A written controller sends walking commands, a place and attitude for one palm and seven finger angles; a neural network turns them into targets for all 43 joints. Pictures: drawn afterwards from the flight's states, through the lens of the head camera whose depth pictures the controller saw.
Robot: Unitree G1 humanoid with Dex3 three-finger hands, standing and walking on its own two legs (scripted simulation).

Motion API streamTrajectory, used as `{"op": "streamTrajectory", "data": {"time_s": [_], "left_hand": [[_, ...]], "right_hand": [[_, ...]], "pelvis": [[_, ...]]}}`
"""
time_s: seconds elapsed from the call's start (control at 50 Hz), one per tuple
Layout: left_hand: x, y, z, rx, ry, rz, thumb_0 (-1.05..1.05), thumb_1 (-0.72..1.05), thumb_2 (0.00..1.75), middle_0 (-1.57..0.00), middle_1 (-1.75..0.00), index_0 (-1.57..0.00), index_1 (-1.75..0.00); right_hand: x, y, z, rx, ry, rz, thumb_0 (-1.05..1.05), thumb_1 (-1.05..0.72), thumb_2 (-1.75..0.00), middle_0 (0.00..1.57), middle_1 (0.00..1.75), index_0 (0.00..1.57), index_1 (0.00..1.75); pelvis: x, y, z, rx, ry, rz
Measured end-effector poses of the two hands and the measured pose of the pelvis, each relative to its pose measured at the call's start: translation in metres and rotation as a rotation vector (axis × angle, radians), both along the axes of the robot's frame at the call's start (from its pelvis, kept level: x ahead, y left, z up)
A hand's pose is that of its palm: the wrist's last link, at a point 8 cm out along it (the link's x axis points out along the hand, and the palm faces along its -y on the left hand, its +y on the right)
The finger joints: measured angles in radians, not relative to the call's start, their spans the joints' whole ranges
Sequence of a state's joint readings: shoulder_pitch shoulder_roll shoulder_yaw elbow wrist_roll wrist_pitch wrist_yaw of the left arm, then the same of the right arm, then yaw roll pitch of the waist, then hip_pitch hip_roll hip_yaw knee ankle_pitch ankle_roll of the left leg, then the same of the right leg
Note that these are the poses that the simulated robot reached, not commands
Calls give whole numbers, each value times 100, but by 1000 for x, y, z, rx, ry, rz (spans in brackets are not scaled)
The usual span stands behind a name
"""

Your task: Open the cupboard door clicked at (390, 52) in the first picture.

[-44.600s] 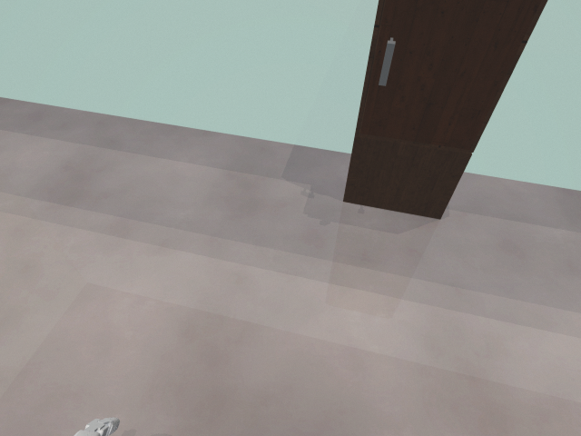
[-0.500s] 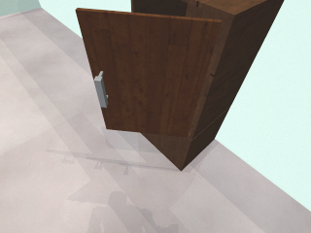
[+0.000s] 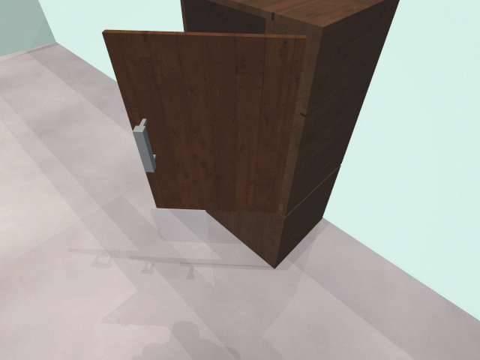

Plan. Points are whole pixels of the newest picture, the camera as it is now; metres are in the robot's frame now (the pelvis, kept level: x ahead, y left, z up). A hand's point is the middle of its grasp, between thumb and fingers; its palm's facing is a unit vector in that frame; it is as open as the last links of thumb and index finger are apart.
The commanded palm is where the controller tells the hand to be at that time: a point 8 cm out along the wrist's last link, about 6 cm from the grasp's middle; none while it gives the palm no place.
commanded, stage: look again from close up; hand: left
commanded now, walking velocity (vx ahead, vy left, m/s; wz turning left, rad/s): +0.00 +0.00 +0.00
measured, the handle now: (147, 145) +0.65 +0.28 -0.03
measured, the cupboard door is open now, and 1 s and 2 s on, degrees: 41 41 41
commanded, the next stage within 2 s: shuffle to correct the standing spot in 0.24 s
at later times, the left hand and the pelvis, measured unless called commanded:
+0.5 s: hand out of the picture -0.07 +0.19 -0.17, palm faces +0.02 -0.98 -0.21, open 7.4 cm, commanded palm none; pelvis -0.05 +0.00 +0.01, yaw +0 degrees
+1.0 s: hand out of the picture -0.07 +0.21 -0.16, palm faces +0.06 -0.98 -0.18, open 7.4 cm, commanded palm none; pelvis -0.05 +0.05 +0.01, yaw -3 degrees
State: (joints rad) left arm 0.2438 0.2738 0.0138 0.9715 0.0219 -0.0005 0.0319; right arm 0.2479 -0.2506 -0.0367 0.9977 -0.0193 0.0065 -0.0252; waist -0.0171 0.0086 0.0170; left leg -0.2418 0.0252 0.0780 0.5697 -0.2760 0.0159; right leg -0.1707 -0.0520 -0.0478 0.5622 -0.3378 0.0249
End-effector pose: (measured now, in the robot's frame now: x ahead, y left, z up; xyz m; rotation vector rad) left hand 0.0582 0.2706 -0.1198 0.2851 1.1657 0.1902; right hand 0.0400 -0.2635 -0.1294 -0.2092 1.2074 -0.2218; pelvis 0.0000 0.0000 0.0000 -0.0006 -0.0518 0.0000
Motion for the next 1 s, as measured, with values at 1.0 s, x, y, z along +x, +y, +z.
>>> {"op": "streamTrajectory", "data": {"time_s": [1.0], "left_hand": [[-136,-15,-8,-148,167,103,0,91,89,-19,-29,-19,-30]], "right_hand": [[-113,99,-8,165,134,-96,1,-90,-89,20,30,20,30]], "pelvis": [[-50,50,13,-3,3,-45]]}}
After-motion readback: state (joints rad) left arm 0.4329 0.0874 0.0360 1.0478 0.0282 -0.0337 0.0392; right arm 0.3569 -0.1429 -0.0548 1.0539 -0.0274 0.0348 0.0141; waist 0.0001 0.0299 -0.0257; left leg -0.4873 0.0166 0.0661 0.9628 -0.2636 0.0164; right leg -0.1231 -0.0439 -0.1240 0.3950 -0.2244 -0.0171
